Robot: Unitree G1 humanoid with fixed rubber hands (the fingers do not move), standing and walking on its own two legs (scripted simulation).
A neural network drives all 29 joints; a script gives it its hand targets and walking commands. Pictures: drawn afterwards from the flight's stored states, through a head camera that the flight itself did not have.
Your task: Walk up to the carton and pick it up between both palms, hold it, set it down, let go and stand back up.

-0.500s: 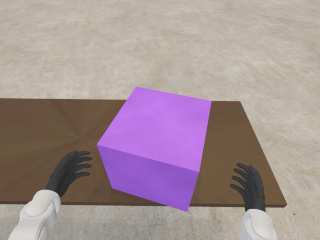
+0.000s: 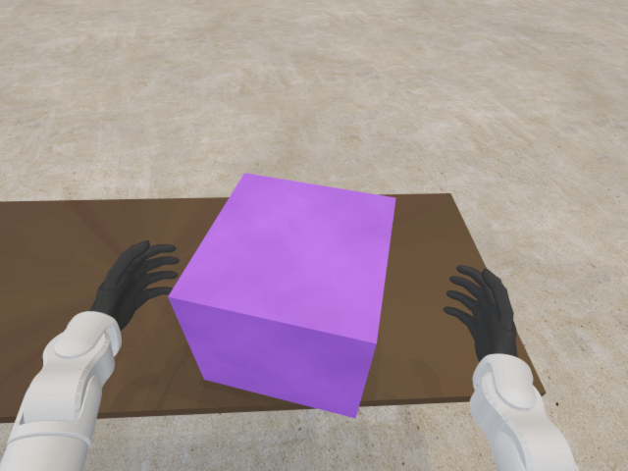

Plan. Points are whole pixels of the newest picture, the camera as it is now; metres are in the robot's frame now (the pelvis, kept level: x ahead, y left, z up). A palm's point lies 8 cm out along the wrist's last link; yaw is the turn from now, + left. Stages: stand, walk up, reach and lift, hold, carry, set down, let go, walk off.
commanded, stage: reach and lift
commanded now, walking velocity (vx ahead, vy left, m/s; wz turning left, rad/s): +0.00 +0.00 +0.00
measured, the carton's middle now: (297, 290) +0.41 +0.04 -0.03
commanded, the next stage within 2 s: none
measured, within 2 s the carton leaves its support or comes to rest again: neither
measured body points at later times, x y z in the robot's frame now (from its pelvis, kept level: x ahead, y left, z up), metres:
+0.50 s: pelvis -0.02 +0.01 +0.00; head -0.02 +0.03 +0.45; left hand +0.38 +0.24 +0.13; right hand +0.32 -0.20 +0.12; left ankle -0.01 +0.12 -0.75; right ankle -0.04 -0.14 -0.75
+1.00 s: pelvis -0.03 +0.01 +0.00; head -0.02 +0.04 +0.45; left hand +0.43 +0.23 +0.15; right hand +0.38 -0.20 +0.14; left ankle -0.01 +0.12 -0.75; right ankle -0.04 -0.14 -0.75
